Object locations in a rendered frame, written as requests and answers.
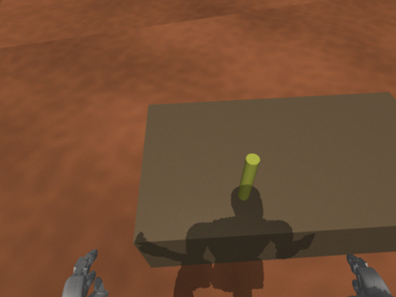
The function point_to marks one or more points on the can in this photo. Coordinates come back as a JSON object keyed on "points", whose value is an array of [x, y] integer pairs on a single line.
{"points": [[249, 173]]}

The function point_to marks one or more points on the left robot hand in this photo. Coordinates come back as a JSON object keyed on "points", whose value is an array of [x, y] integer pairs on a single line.
{"points": [[78, 284]]}

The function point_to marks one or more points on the right robot hand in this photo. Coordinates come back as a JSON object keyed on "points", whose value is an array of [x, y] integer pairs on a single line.
{"points": [[368, 280]]}

